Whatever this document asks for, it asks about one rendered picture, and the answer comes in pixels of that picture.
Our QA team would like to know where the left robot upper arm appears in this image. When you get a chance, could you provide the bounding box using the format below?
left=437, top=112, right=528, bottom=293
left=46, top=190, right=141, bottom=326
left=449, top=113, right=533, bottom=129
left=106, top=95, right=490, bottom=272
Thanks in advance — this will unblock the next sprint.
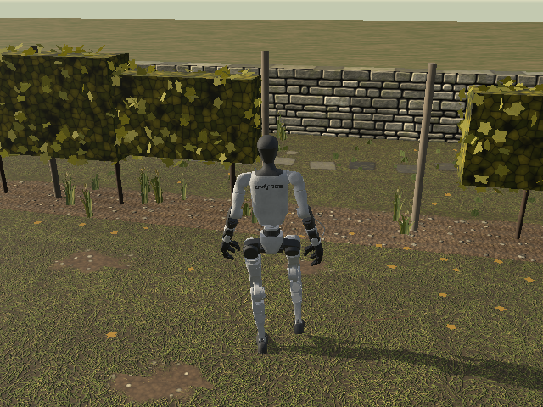
left=229, top=172, right=251, bottom=220

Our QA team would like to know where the left robot hand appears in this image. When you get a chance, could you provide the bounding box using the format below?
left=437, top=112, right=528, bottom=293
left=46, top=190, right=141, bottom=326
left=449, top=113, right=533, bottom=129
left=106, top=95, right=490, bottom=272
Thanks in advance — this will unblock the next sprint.
left=221, top=240, right=240, bottom=260

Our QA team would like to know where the robot left forearm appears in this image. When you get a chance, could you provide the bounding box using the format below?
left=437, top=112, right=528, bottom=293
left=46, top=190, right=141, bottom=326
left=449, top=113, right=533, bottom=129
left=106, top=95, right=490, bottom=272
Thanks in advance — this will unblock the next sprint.
left=222, top=206, right=238, bottom=243

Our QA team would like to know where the robot right forearm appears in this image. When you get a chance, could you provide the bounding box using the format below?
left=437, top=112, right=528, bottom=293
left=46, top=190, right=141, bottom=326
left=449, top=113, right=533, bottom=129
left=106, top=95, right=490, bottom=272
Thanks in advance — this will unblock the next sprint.
left=302, top=205, right=321, bottom=246

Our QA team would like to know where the right robot hand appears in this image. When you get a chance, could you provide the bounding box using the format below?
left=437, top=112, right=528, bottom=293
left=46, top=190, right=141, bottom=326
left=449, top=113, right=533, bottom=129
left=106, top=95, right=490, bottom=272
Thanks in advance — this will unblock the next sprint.
left=304, top=243, right=323, bottom=266

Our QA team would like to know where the left robot thigh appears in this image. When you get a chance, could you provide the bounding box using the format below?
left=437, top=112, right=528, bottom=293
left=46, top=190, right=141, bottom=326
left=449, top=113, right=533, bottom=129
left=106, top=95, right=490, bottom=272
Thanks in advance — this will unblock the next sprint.
left=243, top=237, right=266, bottom=302

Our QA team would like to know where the humanoid robot head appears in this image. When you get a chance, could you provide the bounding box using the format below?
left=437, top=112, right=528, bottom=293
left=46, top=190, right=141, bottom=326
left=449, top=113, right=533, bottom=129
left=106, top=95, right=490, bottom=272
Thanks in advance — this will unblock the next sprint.
left=255, top=135, right=283, bottom=176

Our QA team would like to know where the right robot upper arm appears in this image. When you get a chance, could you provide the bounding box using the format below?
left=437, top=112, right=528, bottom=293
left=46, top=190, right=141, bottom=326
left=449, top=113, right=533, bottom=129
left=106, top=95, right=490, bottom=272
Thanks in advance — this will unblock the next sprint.
left=287, top=170, right=311, bottom=219

